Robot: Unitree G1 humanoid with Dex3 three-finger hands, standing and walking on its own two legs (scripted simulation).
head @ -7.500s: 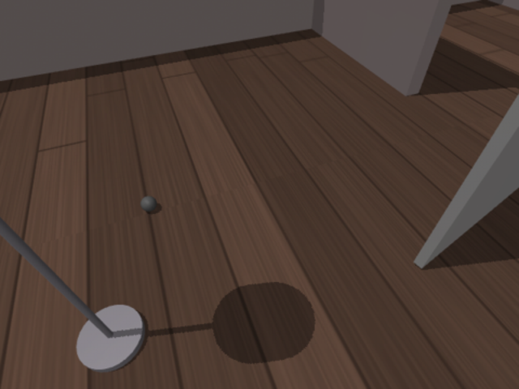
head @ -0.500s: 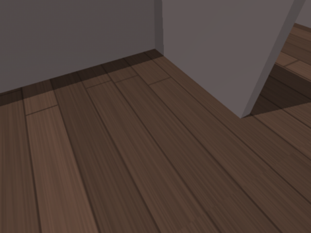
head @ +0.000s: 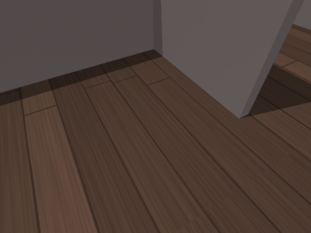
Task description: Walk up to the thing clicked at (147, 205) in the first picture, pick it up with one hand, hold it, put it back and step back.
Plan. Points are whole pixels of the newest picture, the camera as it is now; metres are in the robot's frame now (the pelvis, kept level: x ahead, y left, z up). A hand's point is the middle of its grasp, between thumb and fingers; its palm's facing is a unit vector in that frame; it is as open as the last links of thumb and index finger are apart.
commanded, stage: walk up
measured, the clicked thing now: out of the picture -0.13 +0.78 -0.74
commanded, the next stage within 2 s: none
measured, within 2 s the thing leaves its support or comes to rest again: neither
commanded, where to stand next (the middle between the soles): +1.20 -0.02 m, yaw -1 degrees
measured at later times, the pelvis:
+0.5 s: pelvis +0.14 -0.02 -0.02, yaw +2 degrees
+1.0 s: pelvis +0.39 -0.05 -0.03, yaw -1 degrees
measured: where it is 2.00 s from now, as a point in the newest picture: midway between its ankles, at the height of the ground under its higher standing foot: (163, 159)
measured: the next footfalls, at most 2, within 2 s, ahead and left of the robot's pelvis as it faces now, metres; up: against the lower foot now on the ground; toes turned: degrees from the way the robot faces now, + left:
left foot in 0.52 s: +0.34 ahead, +0.11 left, +0.00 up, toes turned +5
right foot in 0.96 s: +0.51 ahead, -0.18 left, +0.00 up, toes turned -6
